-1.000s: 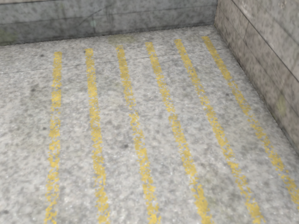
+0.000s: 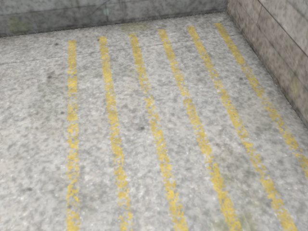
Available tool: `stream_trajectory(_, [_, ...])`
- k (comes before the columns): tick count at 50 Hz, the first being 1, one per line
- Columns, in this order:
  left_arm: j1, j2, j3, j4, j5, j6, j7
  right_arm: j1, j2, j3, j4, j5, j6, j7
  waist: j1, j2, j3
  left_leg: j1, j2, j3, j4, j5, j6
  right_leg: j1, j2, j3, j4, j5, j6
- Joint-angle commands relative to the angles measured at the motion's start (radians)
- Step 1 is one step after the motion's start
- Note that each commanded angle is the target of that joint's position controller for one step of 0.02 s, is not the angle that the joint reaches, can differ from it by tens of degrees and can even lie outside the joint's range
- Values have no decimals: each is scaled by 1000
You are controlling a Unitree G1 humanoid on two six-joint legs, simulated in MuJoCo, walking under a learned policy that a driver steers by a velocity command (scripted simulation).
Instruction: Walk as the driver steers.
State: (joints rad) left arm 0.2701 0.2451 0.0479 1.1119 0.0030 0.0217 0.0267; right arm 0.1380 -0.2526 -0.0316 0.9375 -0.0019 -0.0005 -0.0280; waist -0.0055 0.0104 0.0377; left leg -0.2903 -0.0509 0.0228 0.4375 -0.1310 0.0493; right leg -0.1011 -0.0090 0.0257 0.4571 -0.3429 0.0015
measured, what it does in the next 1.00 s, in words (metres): walks ahead: right foot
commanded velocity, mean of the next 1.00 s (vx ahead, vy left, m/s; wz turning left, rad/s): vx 0.29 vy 0.00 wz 0.00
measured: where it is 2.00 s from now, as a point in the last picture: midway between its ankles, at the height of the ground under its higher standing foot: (154, 147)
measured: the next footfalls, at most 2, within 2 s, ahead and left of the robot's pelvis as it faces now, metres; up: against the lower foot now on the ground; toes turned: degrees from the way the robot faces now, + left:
right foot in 1.00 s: +0.52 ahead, -0.08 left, +0.00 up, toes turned -2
left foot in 1.52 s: +0.82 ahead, +0.16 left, +0.00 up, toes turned +3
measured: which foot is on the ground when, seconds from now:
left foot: down 0.00-1.00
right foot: down 0.00-0.48, up 0.50-0.98, down 1.00-1.00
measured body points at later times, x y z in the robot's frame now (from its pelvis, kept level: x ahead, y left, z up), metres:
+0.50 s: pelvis +0.07 +0.03 -0.01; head +0.09 +0.05 +0.44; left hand +0.04 +0.30 -0.16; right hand +0.18 -0.26 -0.12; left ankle +0.11 +0.13 -0.74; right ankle -0.05 -0.13 -0.73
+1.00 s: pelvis +0.33 +0.02 -0.02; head +0.37 +0.02 +0.43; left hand +0.56 +0.25 -0.11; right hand +0.25 -0.25 -0.16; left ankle +0.11 +0.13 -0.73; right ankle +0.48 -0.07 -0.74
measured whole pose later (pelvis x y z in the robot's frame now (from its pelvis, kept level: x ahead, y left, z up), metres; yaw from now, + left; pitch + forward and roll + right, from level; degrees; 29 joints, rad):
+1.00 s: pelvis +0.33 +0.02 -0.02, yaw +0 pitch +2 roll +1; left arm -0.04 0.24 0.04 0.81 -0.02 -0.11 -0.05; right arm 0.45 -0.26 -0.05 1.04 0.00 -0.05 -0.01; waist -0.06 -0.01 0.04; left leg 0.17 -0.01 0.04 0.30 -0.47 0.02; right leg -0.52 0.00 -0.06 0.50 -0.02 -0.09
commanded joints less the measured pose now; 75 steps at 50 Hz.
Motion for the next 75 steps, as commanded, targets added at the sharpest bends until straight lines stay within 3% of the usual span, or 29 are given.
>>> stream_trajectory(1, [-37, 115, 3, -41, 18, -49, -2, -55, -92, -25, -57, -12, -10, -3, -31, -131, 11, 191, 68, -77, -19, -44, -17, -286, -106, 119, -202, -109, -69])
stream_trajectory(9, [64, 80, -18, -33, 3, -58, 8, -2, -100, -26, 3, -4, -7, 2, -4, -36, 41, 140, 77, -94, -37, -27, -1, -224, -56, 69, -162, -30, -44])
stream_trajectory(11, [99, 107, -9, -32, -5, -51, 13, 7, -101, -27, 18, 2, -6, -3, 14, -51, 32, 93, 32, -46, 19, -225, -2, -205, -58, 88, -182, -224, -76])
stream_trajectory(14, [105, 202, 25, -66, -20, -60, 20, -78, -96, -27, -19, 19, -33, 8, 55, -167, 141, -188, 21, 12, 277, -268, -4, -134, -278, 367, -336, -456, -219])
stream_trajectory(17, [104, 150, 25, -78, -24, -88, 14, -75, -117, -37, -27, 34, -67, 30, 46, -126, 171, -435, 122, -56, 406, -305, 8, 75, -332, 385, -322, -219, -241])
stream_trajectory(20, [102, 152, 29, -94, -30, -86, -1, -113, -80, -27, -40, 34, -95, 50, 52, -118, 125, -283, 107, 18, 227, -236, -4, 64, -246, 226, -284, -42, -191])
stream_trajectory(23, [67, 177, 31, -117, -22, -79, -10, 108, -115, -53, 42, 38, -90, 49, -58, -112, 28, 187, -2, 108, 113, -77, -14, -175, -163, 114, -135, 153, -149])
stream_trajectory(24, [46, 158, 23, -125, -22, -85, -11, 227, -162, -74, 69, 42, -89, 41, -124, -59, -34, 341, 39, 37, 81, -86, 16, -239, -116, 48, 56, 278, -110])
stream_trajectory(25, [24, 74, -1, -172, -12, -97, -13, 362, -269, -98, 86, 27, -89, 30, -157, 205, -110, 513, 290, -384, -82, -246, 133, -455, 5, -63, 450, 158, -23])
stream_trajectory(26, [29, 44, -7, -197, -24, -120, -9, 411, -264, -82, 102, 11, -101, 44, -136, 307, -187, 552, 445, -780, -262, -333, 242, -572, 85, 41, 691, -222, -11])
stream_trajectory(27, [8, 105, 9, -202, -54, -133, -14, 305, -200, -58, 82, 10, -114, 48, -88, 176, -84, 473, 451, -718, -256, -416, 227, -661, 4, 101, 809, -181, -43])
stream_trajectory(29, [-29, 125, 18, -202, -52, -143, -20, 152, -139, -35, 32, 7, -122, 58, -38, 60, 24, 313, 363, -469, -276, -324, 160, -656, -95, 63, 763, 19, -86])
stream_trajectory(32, [-20, 104, 27, -194, -28, -124, -30, 151, -109, -19, 30, -4, -113, 57, -9, 78, 35, 227, 270, -250, -314, -58, 127, -569, -138, 24, 646, 157, -69])
stream_trajectory(36, [-146, 81, 24, -253, -14, -112, -31, 214, -143, -23, 48, -2, -103, 33, -25, 27, 57, 247, 259, -157, -340, 156, 151, -650, -133, -9, 457, 280, -11])
stream_trajectory(40, [-305, 57, 6, -312, -21, -122, -44, 253, -149, -24, 50, 4, -96, 17, -65, 42, 85, 212, 228, -79, -377, 144, 136, -568, -86, -59, 185, 443, 2])
stream_trajectory(45, [-400, 71, 1, -366, -29, -134, -72, 316, -147, -35, 76, 17, -78, 14, -61, 44, 103, 377, 293, -63, -314, 257, 130, -575, -57, -46, 50, 418, -47])
stream_trajectory(48, [-280, 136, 29, -348, -29, -135, -76, 283, -183, -50, 60, 9, -62, 11, 26, 95, -17, 462, 306, -51, -129, 687, 102, -383, 13, -83, 55, 305, -96])
stream_trajectory(49, [-131, 174, 51, -307, -30, -131, -69, 267, -177, -48, 53, 4, -52, 12, 105, 103, -110, 437, 272, -22, 53, 812, 80, -195, 47, -110, 48, 296, -124])
stream_trajectory(50, [50, 218, 69, -262, -24, -126, -58, 265, -155, -35, 38, -3, -49, 12, 180, 86, -230, 250, 235, -8, 306, 666, 52, 111, -37, -20, 88, 288, -172])
stream_trajectory(51, [186, 315, 94, -232, 1, -121, -54, 406, -16, 5, 24, -4, -68, 29, 123, -152, -414, -180, 60, 4, 736, 150, -19, 537, -322, 477, 51, 67, -355])
stream_trajectory(52, [183, 232, 68, -223, -5, -120, -55, 376, -38, 5, 42, 18, -98, 35, 136, -194, -468, -330, -17, -149, 905, -421, -11, 567, -391, 773, -151, -60, -379])
stream_trajectory(53, [83, 185, 50, -233, -16, -124, -55, 255, -140, -24, -5, 50, -120, 39, 123, -169, -276, -432, 50, -163, 962, -385, 14, 422, -350, 627, -185, -92, -310])
stream_trajectory(54, [-15, 149, 38, -256, -14, -127, -54, 179, -156, -26, -29, 58, -130, 35, 91, -95, -162, -425, 111, -130, 920, -287, 26, 246, -316, 476, -215, -21, -275])
stream_trajectory(56, [-110, 95, 20, -264, 4, -140, -63, 169, -137, -38, -26, 30, -116, 21, 12, -54, -61, -311, 191, -114, 787, -164, 19, -13, -236, 279, -278, 157, -234])
stream_trajectory(60, [-82, 125, 26, -231, 1, -149, -60, 172, -80, -32, -38, 17, -75, 14, -28, -67, -10, -285, 224, -91, 654, -89, -22, -150, -198, 142, -361, 264, -255])
stream_trajectory(64, [-15, 156, 32, -209, -5, -139, -33, 16, -79, -31, -93, 4, -84, 18, 14, -52, 19, -359, 214, -66, 373, 152, -55, -105, -165, 59, -372, 329, -230])
stream_trajectory(70, [109, 177, 37, -159, -23, -117, -24, -178, -65, -15, -155, 20, -99, 47, 82, -53, 47, -345, 153, -30, 114, 237, -41, 49, -199, 28, -323, 325, -204])
stream_trajectory(73, [113, 191, 45, -150, -24, -96, -19, -183, -98, -22, -178, 22, -106, 65, 53, -67, 32, -332, 138, -38, 69, 122, -2, 163, -255, 51, -248, 415, -180])
stream_trajectory(75, [74, 203, 48, -161, -22, -83, -17, -59, -141, -44, -150, 22, -110, 67, -29, -87, -46, -145, 86, 8, 45, 62, 33, 177, -233, 23, -92, 680, -151])
Velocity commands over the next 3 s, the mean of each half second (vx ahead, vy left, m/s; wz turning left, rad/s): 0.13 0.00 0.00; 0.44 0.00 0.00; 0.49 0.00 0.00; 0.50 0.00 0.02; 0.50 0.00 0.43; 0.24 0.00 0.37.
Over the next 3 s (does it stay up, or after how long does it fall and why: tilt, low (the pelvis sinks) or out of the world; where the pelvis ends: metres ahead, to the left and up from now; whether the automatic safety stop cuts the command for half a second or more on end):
stays up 1.36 0.14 0.01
